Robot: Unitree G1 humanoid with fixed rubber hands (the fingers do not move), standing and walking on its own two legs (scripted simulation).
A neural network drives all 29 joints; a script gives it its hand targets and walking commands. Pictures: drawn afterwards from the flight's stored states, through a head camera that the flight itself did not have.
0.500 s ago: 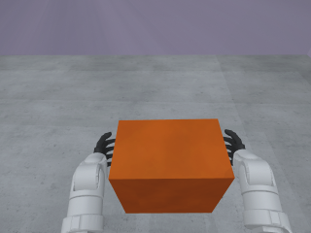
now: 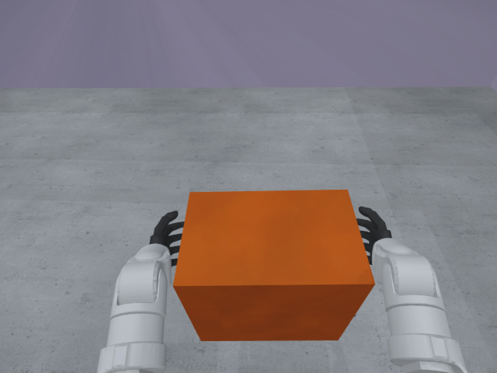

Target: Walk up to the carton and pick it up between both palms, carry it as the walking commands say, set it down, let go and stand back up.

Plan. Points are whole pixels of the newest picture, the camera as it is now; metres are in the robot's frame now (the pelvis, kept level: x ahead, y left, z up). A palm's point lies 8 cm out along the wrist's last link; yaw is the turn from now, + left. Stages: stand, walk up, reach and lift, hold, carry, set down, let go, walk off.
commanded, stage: carry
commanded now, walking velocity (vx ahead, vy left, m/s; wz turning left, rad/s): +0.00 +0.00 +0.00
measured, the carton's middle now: (268, 271) +0.32 +0.00 -0.01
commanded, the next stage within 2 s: none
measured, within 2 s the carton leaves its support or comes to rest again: neither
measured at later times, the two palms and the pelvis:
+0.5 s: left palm (161, 254) +0.31 +0.17 +0.07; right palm (381, 250) +0.31 -0.19 +0.07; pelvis +0.00 +0.00 +0.00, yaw +0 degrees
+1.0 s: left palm (133, 263) +0.28 +0.21 +0.09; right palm (363, 243) +0.31 -0.15 +0.09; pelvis -0.02 +0.02 -0.01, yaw +6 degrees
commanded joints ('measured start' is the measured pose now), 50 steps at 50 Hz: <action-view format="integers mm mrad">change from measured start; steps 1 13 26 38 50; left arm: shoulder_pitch -601 -602 -602 -631 -677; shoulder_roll -871 -872 -872 -896 -891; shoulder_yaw -607 -607 -608 -696 -726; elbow -120 -121 -123 -291 -405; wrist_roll -299 -300 -302 -380 -441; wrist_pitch -36 -33 -30 55 302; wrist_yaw -220 -220 -220 -210 -152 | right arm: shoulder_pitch -575 -576 -576 -606 -640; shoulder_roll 909 912 914 954 904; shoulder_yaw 576 577 579 672 681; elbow -125 -127 -129 -301 -394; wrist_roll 299 301 304 400 518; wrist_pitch -29 -26 -23 65 318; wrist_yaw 221 221 221 217 192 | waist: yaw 2 2 2 0 -2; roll -17 -17 -18 -34 107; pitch -285 -285 -285 -303 -272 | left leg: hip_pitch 21 22 22 -27 -105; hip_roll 71 70 70 62 160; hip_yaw -66 -65 -64 -73 -292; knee -67 -67 -67 -13 -21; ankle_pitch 92 91 90 99 265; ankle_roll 44 44 43 46 89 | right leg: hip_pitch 186 184 182 203 24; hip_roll -135 -135 -135 -167 -173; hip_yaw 156 156 156 149 22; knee -93 -95 -97 -93 170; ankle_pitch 90 84 78 59 -161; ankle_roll -8 -8 -7 5 110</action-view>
